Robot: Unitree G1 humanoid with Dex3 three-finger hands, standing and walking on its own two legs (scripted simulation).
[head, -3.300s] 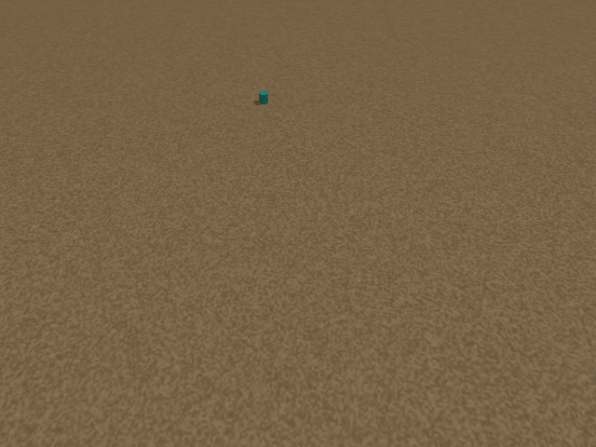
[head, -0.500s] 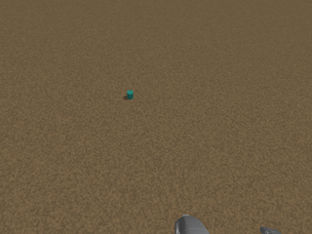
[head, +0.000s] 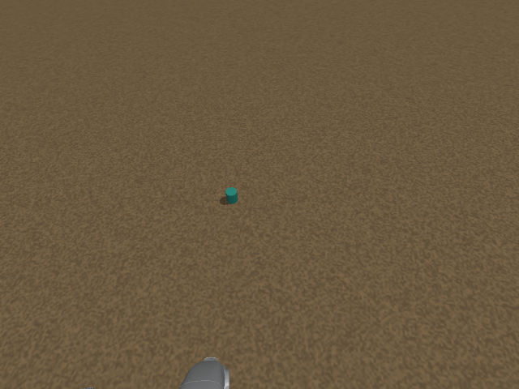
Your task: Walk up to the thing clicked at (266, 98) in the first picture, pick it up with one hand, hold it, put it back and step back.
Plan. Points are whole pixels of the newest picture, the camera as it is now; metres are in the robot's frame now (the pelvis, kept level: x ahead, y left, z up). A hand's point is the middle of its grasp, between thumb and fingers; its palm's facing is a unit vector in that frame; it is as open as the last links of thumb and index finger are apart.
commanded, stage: walk up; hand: left
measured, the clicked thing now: (231, 195) +1.06 +0.18 -0.74
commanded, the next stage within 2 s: none
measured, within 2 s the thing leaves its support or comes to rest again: neither
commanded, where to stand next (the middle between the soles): +0.68 +0.02 m, yaw -1 degrees
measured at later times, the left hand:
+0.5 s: hand (116, 306) +0.29 +0.31 -0.15, palm faces -0.09 -0.94 -0.33, open 7.4 cm
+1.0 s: hand (136, 245) +0.43 +0.30 -0.15, palm faces +0.00 -0.93 -0.37, open 7.4 cm
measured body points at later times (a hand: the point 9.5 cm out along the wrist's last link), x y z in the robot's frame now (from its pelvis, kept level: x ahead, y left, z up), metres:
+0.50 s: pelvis +0.21 +0.04 +0.00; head +0.23 +0.05 +0.45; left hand +0.29 +0.36 -0.12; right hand +0.26 -0.29 -0.10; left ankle +0.19 +0.15 -0.74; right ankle +0.34 -0.13 -0.70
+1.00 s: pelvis +0.39 +0.02 -0.01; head +0.40 +0.03 +0.44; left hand +0.43 +0.35 -0.12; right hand +0.47 -0.30 -0.11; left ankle +0.50 +0.16 -0.73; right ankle +0.38 -0.11 -0.74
